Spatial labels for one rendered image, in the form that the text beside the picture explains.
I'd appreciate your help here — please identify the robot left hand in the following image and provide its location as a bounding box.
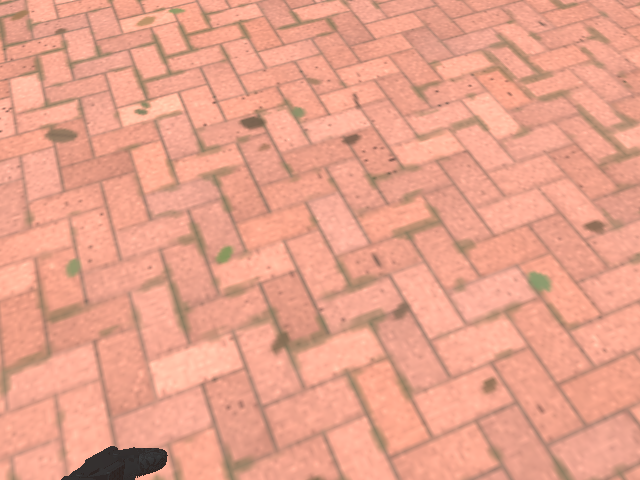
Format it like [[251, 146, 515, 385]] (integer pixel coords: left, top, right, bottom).
[[61, 446, 168, 480]]

